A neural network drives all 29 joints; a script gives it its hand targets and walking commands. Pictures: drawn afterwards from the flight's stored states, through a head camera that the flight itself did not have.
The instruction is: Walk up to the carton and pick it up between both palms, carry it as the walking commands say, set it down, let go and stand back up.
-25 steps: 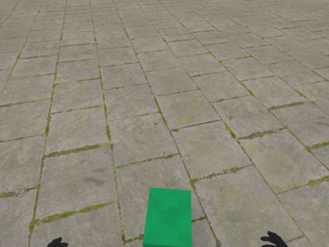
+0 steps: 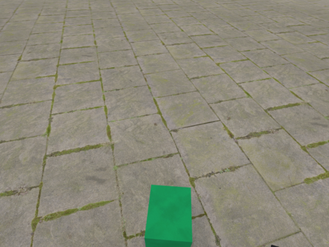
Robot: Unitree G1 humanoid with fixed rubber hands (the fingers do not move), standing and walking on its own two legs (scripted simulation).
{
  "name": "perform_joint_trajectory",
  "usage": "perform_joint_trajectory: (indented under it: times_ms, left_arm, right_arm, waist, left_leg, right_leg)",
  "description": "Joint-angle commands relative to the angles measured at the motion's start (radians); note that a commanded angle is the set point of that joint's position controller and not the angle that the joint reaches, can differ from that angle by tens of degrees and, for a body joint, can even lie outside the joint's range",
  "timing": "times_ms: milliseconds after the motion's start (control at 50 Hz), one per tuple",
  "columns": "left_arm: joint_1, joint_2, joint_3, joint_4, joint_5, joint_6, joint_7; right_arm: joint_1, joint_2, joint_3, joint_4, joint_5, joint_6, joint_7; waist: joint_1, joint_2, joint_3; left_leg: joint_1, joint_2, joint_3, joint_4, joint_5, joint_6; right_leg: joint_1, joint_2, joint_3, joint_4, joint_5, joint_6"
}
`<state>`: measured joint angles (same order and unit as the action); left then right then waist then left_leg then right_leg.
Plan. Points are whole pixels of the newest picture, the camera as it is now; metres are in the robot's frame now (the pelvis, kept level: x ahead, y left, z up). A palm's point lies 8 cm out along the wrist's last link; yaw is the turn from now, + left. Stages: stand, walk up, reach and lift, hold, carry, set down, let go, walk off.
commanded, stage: stand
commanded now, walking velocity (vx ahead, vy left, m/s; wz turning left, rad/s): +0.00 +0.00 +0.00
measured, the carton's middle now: (169, 216) +0.47 -0.04 -0.69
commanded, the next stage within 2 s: none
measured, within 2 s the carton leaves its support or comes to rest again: neither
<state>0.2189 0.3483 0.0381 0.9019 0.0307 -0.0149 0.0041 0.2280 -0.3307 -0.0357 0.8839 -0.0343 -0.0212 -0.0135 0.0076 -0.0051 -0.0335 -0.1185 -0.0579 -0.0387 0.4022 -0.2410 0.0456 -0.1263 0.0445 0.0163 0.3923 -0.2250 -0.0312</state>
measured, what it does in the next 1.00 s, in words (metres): stands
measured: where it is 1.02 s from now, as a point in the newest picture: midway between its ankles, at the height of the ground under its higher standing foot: outside the picture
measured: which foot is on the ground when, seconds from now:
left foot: down 0.00-1.00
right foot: down 0.00-1.00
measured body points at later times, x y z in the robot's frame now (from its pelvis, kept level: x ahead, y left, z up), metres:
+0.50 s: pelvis -0.01 +0.00 +0.00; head -0.03 +0.01 +0.45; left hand +0.07 +0.31 -0.12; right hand +0.08 -0.30 -0.11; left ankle -0.01 +0.09 -0.74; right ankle -0.01 -0.10 -0.74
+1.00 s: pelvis -0.01 +0.00 +0.00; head -0.02 +0.01 +0.45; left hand +0.06 +0.31 -0.12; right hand +0.08 -0.30 -0.11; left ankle -0.01 +0.09 -0.74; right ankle -0.01 -0.10 -0.74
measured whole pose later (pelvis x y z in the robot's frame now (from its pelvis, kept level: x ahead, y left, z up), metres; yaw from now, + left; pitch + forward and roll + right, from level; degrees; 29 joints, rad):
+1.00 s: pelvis -0.01 +0.00 +0.00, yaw +1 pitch -3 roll +0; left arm 0.16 0.38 0.00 1.07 0.01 -0.02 0.01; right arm 0.16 -0.35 -0.01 1.05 -0.01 -0.02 -0.01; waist 0.01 -0.01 0.00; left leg -0.09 -0.07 -0.06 0.31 -0.18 0.04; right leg -0.10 0.03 0.01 0.32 -0.18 -0.03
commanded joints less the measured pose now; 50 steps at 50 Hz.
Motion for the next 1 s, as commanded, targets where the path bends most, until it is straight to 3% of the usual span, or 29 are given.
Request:
perform_joint_trajectory:
  times_ms: [0, 380, 980]
  left_arm:
    - [-0.067, 0.162, 0.032, -0.04, -0.004, -0.022, 0.005]
    - [-0.079, 0.186, 0.009, 0.054, -0.015, -0.023, 0.01]
    - [-0.107, 0.207, -0.001, 0.122, -0.021, -0.021, 0.012]
  right_arm:
    - [-0.078, -0.193, -0.041, -0.043, 0.005, -0.028, -0.006]
    - [-0.089, -0.207, -0.026, 0.059, 0.018, -0.019, -0.006]
    - [-0.117, -0.219, -0.012, 0.122, 0.023, -0.016, -0.006]
  waist:
    - [0.003, 0.011, 0.037]
    - [0.001, 0.006, 0.036]
    - [0.001, 0.005, 0.03]
  left_leg:
    - [-0.048, 0.155, -0.171, -0.098, 0.084, -0.008]
    - [-0.012, 0.157, -0.172, -0.121, 0.133, -0.006]
    - [0.002, 0.16, -0.173, -0.137, 0.184, -0.007]
  right_leg:
    - [-0.016, -0.129, 0.155, -0.076, 0.059, 0.0]
    - [-0.004, -0.147, 0.156, -0.101, 0.093, -0.001]
    - [0.028, -0.16, 0.145, -0.121, 0.134, -0.004]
